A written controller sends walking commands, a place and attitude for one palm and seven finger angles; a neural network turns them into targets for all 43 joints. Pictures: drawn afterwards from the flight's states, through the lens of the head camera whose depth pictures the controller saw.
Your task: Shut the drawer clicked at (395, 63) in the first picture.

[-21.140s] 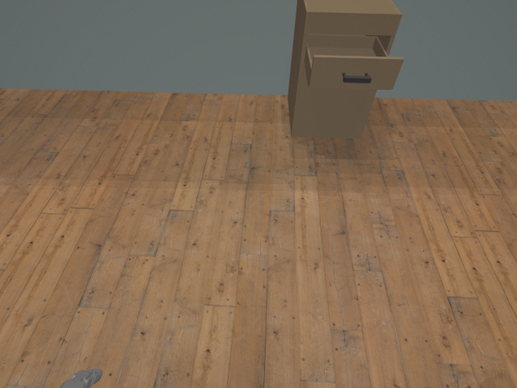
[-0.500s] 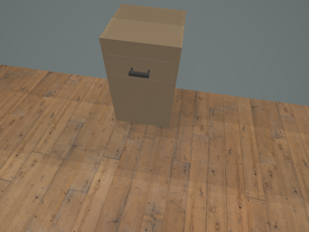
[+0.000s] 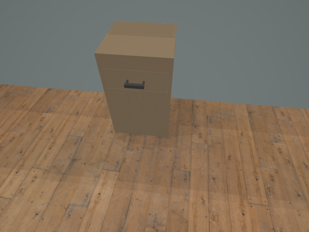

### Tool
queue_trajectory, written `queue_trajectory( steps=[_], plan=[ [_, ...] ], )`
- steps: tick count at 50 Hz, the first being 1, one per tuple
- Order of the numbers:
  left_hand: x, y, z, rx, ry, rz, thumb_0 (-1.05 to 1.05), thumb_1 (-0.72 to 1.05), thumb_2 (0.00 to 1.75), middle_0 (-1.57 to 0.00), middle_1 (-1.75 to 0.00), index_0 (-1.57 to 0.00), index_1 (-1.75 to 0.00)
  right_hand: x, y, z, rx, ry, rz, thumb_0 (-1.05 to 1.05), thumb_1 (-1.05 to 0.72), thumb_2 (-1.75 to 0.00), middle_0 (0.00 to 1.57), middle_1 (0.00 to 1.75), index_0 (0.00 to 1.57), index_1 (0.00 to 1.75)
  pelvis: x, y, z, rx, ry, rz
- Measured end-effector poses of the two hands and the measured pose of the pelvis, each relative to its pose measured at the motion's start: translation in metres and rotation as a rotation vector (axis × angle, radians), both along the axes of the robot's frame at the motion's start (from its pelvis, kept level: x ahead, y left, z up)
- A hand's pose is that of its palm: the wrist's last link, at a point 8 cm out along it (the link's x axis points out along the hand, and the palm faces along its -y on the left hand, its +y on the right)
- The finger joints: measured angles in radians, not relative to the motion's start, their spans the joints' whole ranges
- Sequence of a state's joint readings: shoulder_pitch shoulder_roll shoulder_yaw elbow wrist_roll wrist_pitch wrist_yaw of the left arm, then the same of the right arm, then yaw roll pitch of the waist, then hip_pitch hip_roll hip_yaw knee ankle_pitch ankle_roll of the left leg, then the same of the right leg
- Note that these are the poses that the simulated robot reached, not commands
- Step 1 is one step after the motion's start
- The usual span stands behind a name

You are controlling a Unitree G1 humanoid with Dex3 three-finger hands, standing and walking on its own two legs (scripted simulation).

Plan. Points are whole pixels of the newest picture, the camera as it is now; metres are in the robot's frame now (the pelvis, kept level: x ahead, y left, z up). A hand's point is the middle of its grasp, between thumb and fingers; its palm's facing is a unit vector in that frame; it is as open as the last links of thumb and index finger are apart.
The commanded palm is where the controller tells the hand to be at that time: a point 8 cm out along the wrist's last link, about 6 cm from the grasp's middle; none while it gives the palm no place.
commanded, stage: let the arm hang, fingers relaxed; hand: left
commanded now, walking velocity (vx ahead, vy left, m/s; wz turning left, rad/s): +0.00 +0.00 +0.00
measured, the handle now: (134, 83) +0.93 +0.17 -0.23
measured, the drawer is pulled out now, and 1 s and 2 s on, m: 0.00 0.00 0.00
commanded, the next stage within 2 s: look to check the result in 0.14 s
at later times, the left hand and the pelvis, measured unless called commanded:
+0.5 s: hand out of the picture +0.01 +0.16 -0.17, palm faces +0.02 -0.98 -0.20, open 7.4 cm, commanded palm none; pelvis +0.01 -0.01 +0.00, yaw +0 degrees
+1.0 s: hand out of the picture +0.03 +0.16 -0.17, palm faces +0.02 -0.98 -0.22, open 7.4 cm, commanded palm none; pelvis +0.02 -0.02 +0.00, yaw +0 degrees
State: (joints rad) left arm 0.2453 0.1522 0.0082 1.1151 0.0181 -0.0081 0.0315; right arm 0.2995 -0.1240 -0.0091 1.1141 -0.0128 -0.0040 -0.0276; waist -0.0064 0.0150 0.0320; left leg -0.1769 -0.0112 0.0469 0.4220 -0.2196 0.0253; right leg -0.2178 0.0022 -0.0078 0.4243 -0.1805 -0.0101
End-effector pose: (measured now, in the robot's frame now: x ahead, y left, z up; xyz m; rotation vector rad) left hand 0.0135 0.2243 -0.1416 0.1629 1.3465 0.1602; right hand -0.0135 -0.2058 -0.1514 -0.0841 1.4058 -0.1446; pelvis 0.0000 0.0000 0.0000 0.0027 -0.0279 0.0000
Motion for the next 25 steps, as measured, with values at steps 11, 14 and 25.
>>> queue_trajectory(
  steps=[11,14,25],
  plan=[
    [0.001,-0.002,0.002,0.007,0.019,0.002,0.0,0.91,0.9,-0.2,-0.3,-0.2,-0.3,0.0,-0.017,0.002,-0.024,0.028,0.003,0.01,-0.91,-0.89,0.2,0.3,0.19,0.3,0.004,-0.006,0.001,0.0,0.003,0.0],
    [-0.001,-0.004,0.001,0.004,0.032,0.005,0.0,0.91,0.9,-0.2,-0.3,-0.2,-0.3,0.0,-0.02,0.003,-0.028,0.037,0.003,0.01,-0.91,-0.89,0.2,0.3,0.19,0.3,0.006,-0.008,0.001,0.0,0.003,0.001],
    [-0.005,-0.013,0.0,-0.007,0.058,0.012,0.0,0.9,0.9,-0.2,-0.3,-0.2,-0.3,0.005,-0.023,0.004,-0.027,0.045,0.008,0.01,-0.91,-0.89,0.2,0.3,0.19,0.3,0.01,-0.012,0.002,-0.002,0.003,0.002]
  ],
)
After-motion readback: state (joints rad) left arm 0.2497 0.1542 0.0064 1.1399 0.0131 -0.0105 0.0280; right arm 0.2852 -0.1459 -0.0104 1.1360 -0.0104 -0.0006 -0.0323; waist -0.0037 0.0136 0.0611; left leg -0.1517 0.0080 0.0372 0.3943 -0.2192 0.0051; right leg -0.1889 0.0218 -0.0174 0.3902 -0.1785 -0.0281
